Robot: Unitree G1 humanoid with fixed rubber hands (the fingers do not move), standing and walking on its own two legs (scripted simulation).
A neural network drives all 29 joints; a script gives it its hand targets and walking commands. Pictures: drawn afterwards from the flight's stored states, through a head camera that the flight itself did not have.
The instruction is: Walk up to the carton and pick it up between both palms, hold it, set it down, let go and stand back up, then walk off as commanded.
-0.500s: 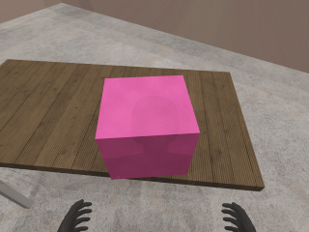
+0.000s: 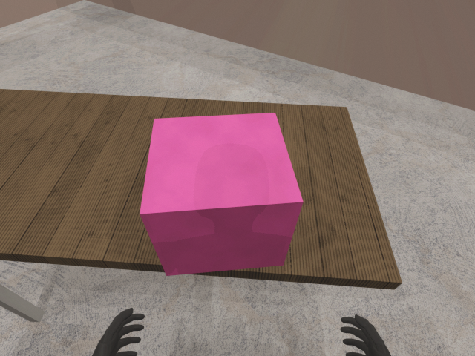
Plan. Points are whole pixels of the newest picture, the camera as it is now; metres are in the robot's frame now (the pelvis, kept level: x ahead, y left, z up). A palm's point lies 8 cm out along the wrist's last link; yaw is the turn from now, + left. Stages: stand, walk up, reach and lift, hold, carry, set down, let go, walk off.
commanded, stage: stand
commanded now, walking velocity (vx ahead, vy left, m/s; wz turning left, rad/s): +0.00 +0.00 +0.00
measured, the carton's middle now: (220, 194) +0.41 +0.06 +0.04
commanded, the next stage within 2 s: walk off in 1.60 s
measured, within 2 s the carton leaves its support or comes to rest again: neither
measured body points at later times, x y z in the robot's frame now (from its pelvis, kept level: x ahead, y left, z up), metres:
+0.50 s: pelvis -0.01 +0.02 +0.00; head -0.01 +0.03 +0.45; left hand +0.09 +0.33 -0.12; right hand +0.10 -0.29 -0.11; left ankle +0.00 +0.14 -0.75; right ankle -0.04 -0.11 -0.75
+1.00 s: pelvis -0.02 +0.02 +0.00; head -0.02 +0.03 +0.45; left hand +0.07 +0.34 -0.12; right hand +0.07 -0.28 -0.12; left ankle +0.00 +0.14 -0.75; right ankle -0.04 -0.11 -0.75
